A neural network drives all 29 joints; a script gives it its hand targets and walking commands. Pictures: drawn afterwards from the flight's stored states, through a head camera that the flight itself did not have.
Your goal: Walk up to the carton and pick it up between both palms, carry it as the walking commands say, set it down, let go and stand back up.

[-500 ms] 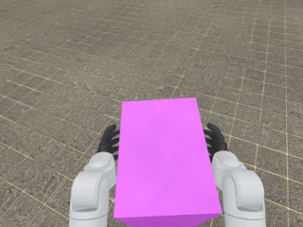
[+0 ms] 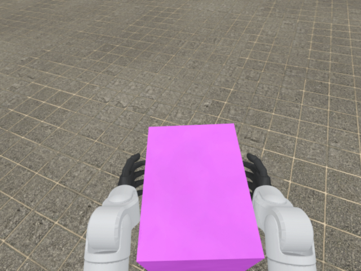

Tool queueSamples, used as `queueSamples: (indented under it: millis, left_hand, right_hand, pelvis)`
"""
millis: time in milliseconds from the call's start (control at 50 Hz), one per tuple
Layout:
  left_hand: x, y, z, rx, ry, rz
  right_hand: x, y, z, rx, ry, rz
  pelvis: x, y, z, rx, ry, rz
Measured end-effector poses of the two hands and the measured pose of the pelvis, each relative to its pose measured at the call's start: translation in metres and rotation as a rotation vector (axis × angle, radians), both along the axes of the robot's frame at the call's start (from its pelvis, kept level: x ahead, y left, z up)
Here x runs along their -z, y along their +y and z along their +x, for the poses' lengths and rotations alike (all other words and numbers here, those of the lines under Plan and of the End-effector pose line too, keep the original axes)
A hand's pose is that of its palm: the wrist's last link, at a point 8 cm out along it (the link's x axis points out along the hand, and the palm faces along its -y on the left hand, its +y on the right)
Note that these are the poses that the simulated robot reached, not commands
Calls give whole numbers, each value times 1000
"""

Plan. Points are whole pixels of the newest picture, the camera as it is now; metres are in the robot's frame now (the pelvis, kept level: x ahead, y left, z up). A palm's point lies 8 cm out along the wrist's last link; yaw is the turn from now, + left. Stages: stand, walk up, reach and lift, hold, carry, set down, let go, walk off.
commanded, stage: carry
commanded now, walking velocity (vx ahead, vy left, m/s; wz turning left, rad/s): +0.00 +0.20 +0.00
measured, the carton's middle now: (193, 209) +0.25 -0.01 +0.01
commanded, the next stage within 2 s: none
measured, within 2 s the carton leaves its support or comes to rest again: neither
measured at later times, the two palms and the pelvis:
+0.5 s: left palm (29, 249) +0.15 +0.28 +0.08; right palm (177, 223) +0.19 +0.03 +0.07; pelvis -0.09 +0.11 -0.01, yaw +9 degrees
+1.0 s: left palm out of the picture -0.08 +0.36 +0.05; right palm out of the picture +0.05 +0.13 +0.06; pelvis -0.25 +0.12 -0.02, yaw +26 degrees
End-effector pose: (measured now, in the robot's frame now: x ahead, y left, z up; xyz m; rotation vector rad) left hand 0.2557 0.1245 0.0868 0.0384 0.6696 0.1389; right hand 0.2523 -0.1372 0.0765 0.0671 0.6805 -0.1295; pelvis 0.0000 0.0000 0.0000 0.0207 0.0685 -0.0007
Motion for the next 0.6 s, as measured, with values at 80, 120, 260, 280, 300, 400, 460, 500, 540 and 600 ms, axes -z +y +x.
queueSamples:
  millis: [80, 120, 260, 280, 300, 400, 460, 500, 540, 600]
  left_hand:
    - [-4, 26, -6, -8, -24, -10]
    - [-4, 44, -9, -15, -40, -22]
    - [18, 114, -36, -91, -17, -72]
    - [20, 121, -43, -106, -4, -74]
    - [22, 128, -50, -122, 6, -73]
    - [19, 152, -79, -178, -3, -69]
    - [13, 158, -94, -194, -24, -55]
    - [8, 159, -104, -200, -35, -41]
    - [4, 159, -116, -205, -43, -24]
    - [1, 156, -136, -210, -41, 12]
  right_hand:
    - [-9, 26, -3, -5, -24, -6]
    - [-11, 43, -4, -10, -40, -16]
    - [2, 114, -15, -83, -16, -63]
    - [4, 122, -18, -99, -3, -66]
    - [6, 129, -21, -114, 7, -68]
    - [6, 154, -38, -164, -1, -56]
    - [4, 161, -49, -179, -22, -40]
    - [3, 162, -58, -185, -33, -26]
    - [3, 162, -68, -190, -40, -9]
    - [7, 160, -85, -197, -40, 21]
  pelvis:
    - [-2, 24, -8, -6, 2, 10]
    - [1, 40, -13, -15, 4, 12]
    - [13, 87, -36, -62, -12, -22]
    - [12, 91, -40, -70, -13, -31]
    - [11, 94, -44, -78, -12, -37]
    - [8, 105, -66, -119, -7, -46]
    - [8, 108, -80, -141, 2, -46]
    - [8, 108, -90, -156, 8, -45]
    - [9, 107, -100, -172, 13, -44]
    - [10, 104, -118, -193, 6, -46]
